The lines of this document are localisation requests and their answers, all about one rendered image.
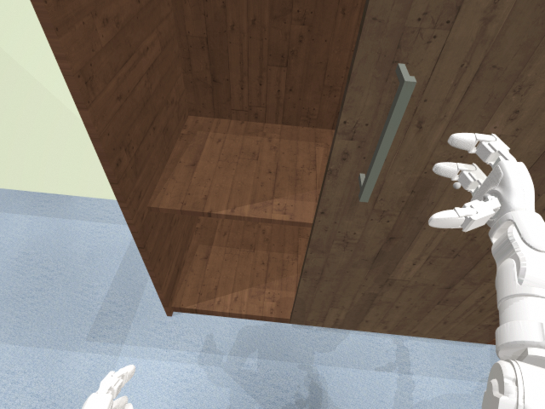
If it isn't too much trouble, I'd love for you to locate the handle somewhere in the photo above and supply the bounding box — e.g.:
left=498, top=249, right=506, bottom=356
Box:
left=359, top=63, right=416, bottom=203

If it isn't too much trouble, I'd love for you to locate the right robot hand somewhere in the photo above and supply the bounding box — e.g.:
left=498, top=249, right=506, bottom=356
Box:
left=428, top=133, right=535, bottom=232

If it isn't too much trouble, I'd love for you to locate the wardrobe door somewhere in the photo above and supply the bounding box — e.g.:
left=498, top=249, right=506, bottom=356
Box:
left=290, top=0, right=545, bottom=344

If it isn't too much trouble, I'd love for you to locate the robot right forearm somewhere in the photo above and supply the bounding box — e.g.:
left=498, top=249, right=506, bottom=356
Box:
left=489, top=210, right=545, bottom=369

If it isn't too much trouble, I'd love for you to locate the right robot upper arm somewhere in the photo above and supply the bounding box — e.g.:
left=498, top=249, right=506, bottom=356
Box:
left=482, top=360, right=545, bottom=409

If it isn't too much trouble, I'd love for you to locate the left robot hand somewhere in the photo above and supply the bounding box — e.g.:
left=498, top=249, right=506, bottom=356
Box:
left=82, top=365, right=135, bottom=409

